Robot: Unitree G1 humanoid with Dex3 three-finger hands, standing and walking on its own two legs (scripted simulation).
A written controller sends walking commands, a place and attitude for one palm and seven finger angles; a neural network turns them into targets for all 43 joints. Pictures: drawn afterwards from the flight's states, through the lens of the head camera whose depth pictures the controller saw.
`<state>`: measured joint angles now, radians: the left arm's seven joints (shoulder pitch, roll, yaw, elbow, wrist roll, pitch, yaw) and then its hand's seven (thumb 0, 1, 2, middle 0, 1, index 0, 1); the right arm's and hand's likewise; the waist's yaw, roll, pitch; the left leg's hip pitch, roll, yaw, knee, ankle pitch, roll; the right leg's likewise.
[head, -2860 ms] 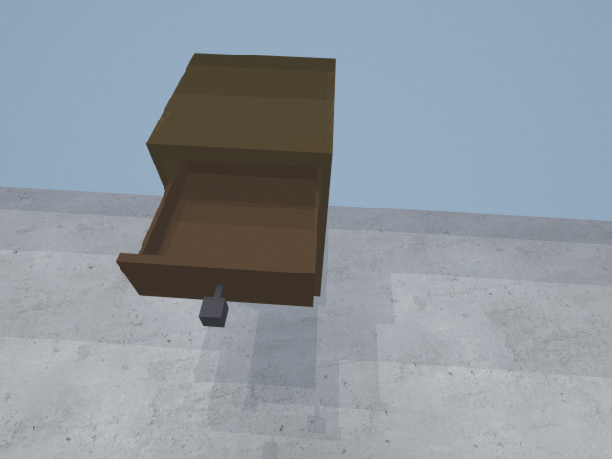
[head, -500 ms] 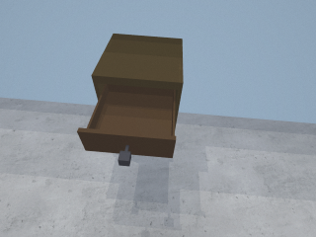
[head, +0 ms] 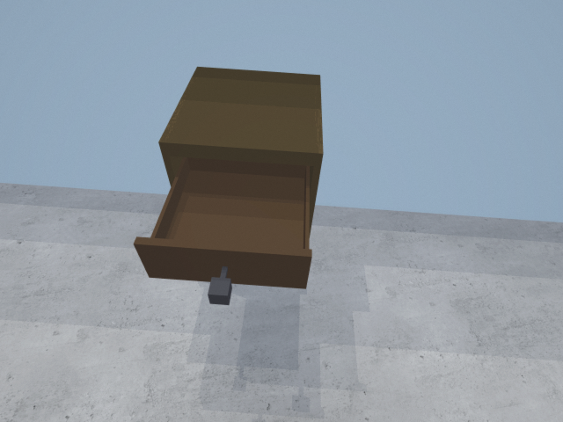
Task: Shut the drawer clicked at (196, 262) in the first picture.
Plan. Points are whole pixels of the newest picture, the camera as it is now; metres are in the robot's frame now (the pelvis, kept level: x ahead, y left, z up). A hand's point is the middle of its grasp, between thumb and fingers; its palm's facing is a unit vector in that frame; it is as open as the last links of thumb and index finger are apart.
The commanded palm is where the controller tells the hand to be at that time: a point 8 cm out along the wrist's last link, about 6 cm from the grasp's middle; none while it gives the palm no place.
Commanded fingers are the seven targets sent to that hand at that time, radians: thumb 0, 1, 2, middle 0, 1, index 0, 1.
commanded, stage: look again from close up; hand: left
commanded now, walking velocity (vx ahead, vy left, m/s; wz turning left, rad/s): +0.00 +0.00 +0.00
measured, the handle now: (222, 282) +0.43 +0.15 -0.20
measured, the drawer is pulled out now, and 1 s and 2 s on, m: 0.30 0.30 0.30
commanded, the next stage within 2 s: shuffle to correct the standing spot in 0.28 s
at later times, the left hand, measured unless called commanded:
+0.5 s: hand out of the picture -0.02 +0.14 -0.18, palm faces +0.01 -0.99 -0.16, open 7.3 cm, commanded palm none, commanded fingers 0.00 0.90 0.90 -0.20 -0.30 -0.20 -0.30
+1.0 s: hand out of the picture +0.03 +0.13 -0.19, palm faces +0.05 -0.99 -0.12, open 7.3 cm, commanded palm none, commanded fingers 0.00 0.90 0.90 -0.20 -0.30 -0.20 -0.30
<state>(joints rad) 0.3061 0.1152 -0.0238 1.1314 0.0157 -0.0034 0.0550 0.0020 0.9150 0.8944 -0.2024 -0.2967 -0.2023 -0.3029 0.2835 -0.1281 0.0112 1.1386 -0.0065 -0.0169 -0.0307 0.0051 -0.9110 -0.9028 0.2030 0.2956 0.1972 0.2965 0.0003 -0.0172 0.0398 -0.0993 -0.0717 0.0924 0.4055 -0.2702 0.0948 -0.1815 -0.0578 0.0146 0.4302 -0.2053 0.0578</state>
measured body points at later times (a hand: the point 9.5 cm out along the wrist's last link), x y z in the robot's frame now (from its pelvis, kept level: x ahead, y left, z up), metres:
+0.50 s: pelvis +0.01 -0.01 +0.00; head +0.01 -0.01 +0.45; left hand -0.02 +0.19 -0.16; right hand -0.02 -0.22 -0.16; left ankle -0.03 +0.05 -0.74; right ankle +0.02 -0.16 -0.74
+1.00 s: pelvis +0.10 -0.02 -0.01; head +0.11 +0.00 +0.43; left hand +0.03 +0.18 -0.18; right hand +0.12 -0.26 -0.16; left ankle +0.09 +0.06 -0.74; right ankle +0.02 -0.15 -0.70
